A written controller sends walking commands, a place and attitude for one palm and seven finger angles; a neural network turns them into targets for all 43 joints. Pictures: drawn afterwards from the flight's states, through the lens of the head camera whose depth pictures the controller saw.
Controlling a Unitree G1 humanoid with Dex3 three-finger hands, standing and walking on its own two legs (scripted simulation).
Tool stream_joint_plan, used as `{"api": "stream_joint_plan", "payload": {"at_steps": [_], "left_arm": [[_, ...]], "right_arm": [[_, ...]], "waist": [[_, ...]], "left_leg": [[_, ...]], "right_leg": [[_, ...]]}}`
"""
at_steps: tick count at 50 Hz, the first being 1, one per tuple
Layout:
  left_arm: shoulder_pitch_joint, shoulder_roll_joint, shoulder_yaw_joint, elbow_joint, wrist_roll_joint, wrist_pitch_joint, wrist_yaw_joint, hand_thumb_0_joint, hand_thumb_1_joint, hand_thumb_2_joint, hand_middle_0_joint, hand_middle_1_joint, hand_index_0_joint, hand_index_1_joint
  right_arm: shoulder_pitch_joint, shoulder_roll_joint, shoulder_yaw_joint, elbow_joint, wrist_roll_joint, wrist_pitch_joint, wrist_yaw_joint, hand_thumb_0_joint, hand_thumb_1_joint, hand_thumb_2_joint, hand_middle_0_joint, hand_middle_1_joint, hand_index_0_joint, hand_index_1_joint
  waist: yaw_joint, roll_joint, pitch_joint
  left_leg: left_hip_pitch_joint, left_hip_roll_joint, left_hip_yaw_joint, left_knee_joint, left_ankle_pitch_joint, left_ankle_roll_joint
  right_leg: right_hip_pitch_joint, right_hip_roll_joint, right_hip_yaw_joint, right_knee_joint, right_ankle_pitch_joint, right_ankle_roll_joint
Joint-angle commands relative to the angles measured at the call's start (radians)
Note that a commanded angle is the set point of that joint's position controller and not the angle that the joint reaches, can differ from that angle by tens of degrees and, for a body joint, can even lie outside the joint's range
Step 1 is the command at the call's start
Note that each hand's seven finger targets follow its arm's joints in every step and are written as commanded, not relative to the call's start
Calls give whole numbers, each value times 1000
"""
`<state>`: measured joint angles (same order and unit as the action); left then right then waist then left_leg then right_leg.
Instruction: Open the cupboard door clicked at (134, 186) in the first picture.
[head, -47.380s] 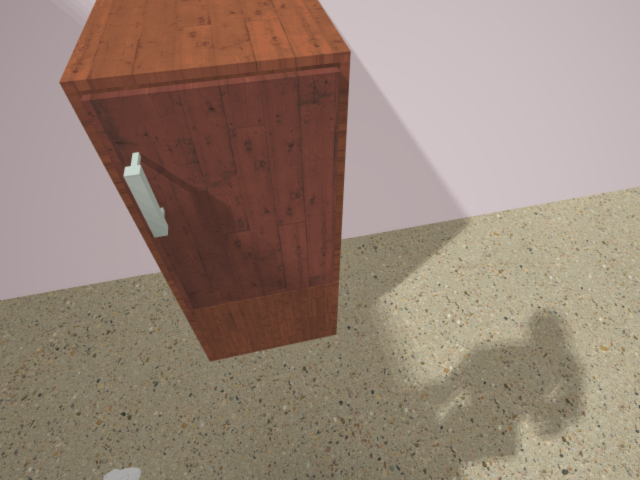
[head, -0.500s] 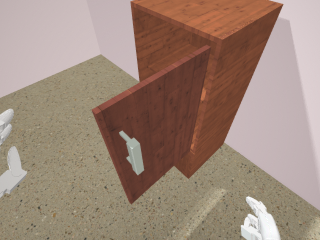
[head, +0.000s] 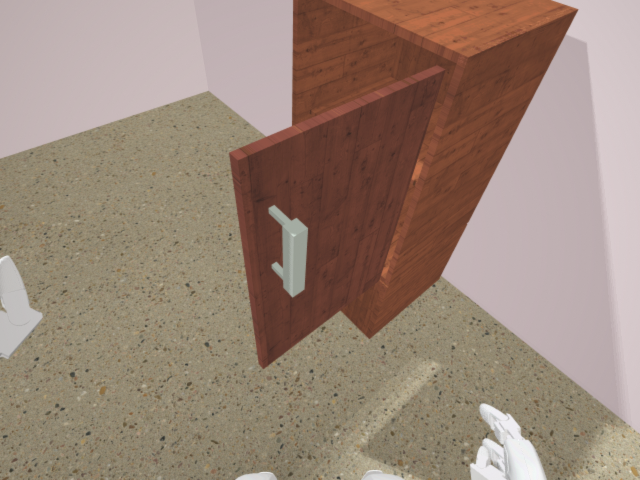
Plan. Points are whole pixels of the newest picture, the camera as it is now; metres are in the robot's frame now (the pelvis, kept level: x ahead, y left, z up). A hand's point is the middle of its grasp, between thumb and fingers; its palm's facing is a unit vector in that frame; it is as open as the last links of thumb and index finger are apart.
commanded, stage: step back with the hand held close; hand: left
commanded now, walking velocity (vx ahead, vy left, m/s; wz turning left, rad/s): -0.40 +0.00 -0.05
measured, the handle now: (285, 251) +0.42 +0.08 +0.03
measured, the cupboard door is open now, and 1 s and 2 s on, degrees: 90 90 90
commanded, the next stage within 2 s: stop stepping back and stand still in 0.50 s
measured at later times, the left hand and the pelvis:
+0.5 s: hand (57, 419) +0.13 +0.20 +0.18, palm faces +0.24 -0.80 -0.55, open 7.4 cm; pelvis -0.09 -0.04 +0.02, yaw -6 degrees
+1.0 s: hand out of the picture -0.03 +0.21 +0.19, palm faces +0.45 -0.80 -0.40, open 7.4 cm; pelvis -0.23 -0.05 +0.03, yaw -3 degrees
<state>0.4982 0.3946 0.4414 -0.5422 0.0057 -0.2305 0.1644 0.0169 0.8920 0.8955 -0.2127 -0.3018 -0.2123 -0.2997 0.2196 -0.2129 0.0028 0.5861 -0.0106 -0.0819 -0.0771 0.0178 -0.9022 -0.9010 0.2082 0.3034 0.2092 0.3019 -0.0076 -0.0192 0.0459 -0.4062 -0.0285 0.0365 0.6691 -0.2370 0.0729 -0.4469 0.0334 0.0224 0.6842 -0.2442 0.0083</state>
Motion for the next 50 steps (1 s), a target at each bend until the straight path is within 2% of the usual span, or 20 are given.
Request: {"api": "stream_joint_plan", "payload": {"at_steps": [1,3,7,12,15,18,22,24,25,27,32,35,37,39,40,41,42,44,46,50], "left_arm": [[-32,209,167,-188,-2,-73,28,0,900,900,-200,-300,-200,-300],[-7,170,128,-160,-21,-63,25,0,900,900,-200,-300,-200,-300],[6,127,48,-174,-39,-39,16,0,900,900,-200,-300,-200,-300],[-27,200,79,-247,-56,-40,-6,0,900,900,-200,-300,-200,-300],[22,298,175,-249,-73,-59,-13,0,900,900,-200,-300,-200,-300],[109,309,220,-219,-70,-50,-16,0,900,900,-200,-300,-200,-300],[146,258,188,-157,-59,-14,-28,0,900,900,-200,-300,-200,-300],[72,231,131,-187,-59,-21,-27,0,900,900,-200,-300,-200,-300],[48,238,119,-205,-57,-25,-23,0,900,900,-200,-300,-200,-300],[62,231,95,-214,-62,-36,-26,0,900,900,-200,-300,-200,-300],[109,241,120,-324,-51,-23,-3,0,900,900,-200,-300,-200,-300],[181,243,155,-307,-63,15,11,0,900,900,-200,-300,-200,-300],[162,232,157,-285,-56,18,22,0,900,900,-200,-300,-200,-300],[137,225,149,-184,-50,23,22,0,900,900,-200,-300,-200,-300],[124,221,135,-150,-47,25,17,0,900,900,-200,-300,-200,-300],[111,253,146,-138,-46,28,14,0,900,900,-200,-300,-200,-300],[29,248,110,-180,-57,29,7,0,900,900,-200,-300,-200,-300],[-88,242,107,-134,-49,9,-11,0,900,900,-200,-300,-200,-300],[-161,198,38,-76,-42,8,-17,0,900,900,-200,-300,-200,-300],[-104,174,19,-47,-10,-3,6,0,900,900,-200,-300,-200,-300]], "right_arm": [[-85,-119,-66,-144,-12,-83,-15,0,-900,-900,200,300,200,300],[-88,-114,-67,-124,-8,-97,-5,0,-900,-900,200,300,200,300],[-85,-119,-55,-91,-7,-112,8,0,-900,-900,200,300,200,300],[-117,-127,-50,-82,-10,-96,18,0,-900,-900,200,300,200,300],[-159,-107,-40,-122,-5,-71,9,0,-900,-900,200,300,200,300],[-191,-89,-35,-160,37,-49,2,0,-900,-900,200,300,200,300],[-206,-66,-2,-145,17,-26,-20,0,-900,-900,200,300,200,300],[-169,-101,-10,-122,10,-19,-34,0,-900,-900,200,300,200,300],[-144,-130,-25,-116,15,-20,-36,0,-900,-900,200,300,200,300],[-101,-140,-57,-114,17,-58,-12,0,-900,-900,200,300,200,300],[-70,-134,-62,-119,5,-111,3,0,-900,-900,200,300,200,300],[-102,-124,-49,-147,8,-112,-1,0,-900,-900,200,300,200,300],[-113,-118,-42,-153,1,-107,-10,0,-900,-900,200,300,200,300],[-118,-119,-45,-133,-6,-90,-13,0,-900,-900,200,300,200,300],[-107,-108,-49,-124,-4,-81,-11,0,-900,-900,200,300,200,300],[-110,-106,-52,-116,-5,-69,-10,0,-900,-900,200,300,200,300],[-129,-113,-48,-104,-5,-60,-15,0,-900,-900,200,300,200,300],[-77,-118,-49,-45,-9,-62,-7,0,-900,-900,200,300,200,300],[-88,-104,-36,-69,2,-75,-8,0,-900,-900,200,300,200,300],[-91,-97,-33,-62,-3,-99,-47,0,-900,-900,200,300,200,300]], "waist": [[1,188,-110],[9,103,-111],[4,220,-170],[27,198,-286],[27,-10,-288],[53,-211,-265],[23,-63,-174],[-8,56,-160],[-5,137,-201],[27,209,-286],[17,212,-299],[10,211,-204],[7,298,-154],[7,269,-110],[2,135,-84],[-3,-117,-64],[6,-237,14],[-25,-195,-57],[-38,-153,-59],[10,-72,-38]], "left_leg": [[-205,378,-430,-513,-315,113],[0,334,-323,-431,-88,95],[239,282,-235,-423,156,44],[383,229,-144,-305,481,-13],[304,110,16,-149,255,-67],[-15,0,3,150,-172,-73],[-57,25,11,-7,-88,-91],[124,27,3,-221,248,-88],[255,120,-74,-285,697,-54],[475,325,-252,-313,1050,39],[369,283,-206,-357,591,49],[102,232,-202,-545,-174,28],[-37,190,-160,-624,-406,-13],[-136,132,-99,-547,-461,-65],[-73,59,-34,-363,-376,-95],[49,-5,-14,36,-230,-109],[-8,5,-82,331,-138,-105],[-129,38,-65,502,-46,-112],[-62,88,-35,369,-56,-99],[56,62,61,-7,-170,-39]], "right_leg": [[185,31,56,420,-186,6],[77,9,35,291,-234,3],[83,12,-39,-22,-257,5],[207,-8,-39,-358,63,-11],[191,-155,45,-347,460,-33],[322,-291,102,-298,944,-25],[355,-253,69,-231,1025,-85],[291,-149,7,-187,865,-28],[234,-78,-28,-133,633,24],[62,-1,29,78,-223,22],[96,-4,14,172,-213,12],[253,13,-67,83,-215,9],[388,44,-146,-27,-247,-4],[500,36,-170,-209,-254,-30],[390,-25,-113,-379,-296,-58],[105,-247,191,-570,-462,-142],[-87,-437,425,-664,-530,-219],[-6,-385,259,-587,-436,-178],[-25,-326,194,-556,-511,-132],[71,-284,135,-480,-417,-147]]}}
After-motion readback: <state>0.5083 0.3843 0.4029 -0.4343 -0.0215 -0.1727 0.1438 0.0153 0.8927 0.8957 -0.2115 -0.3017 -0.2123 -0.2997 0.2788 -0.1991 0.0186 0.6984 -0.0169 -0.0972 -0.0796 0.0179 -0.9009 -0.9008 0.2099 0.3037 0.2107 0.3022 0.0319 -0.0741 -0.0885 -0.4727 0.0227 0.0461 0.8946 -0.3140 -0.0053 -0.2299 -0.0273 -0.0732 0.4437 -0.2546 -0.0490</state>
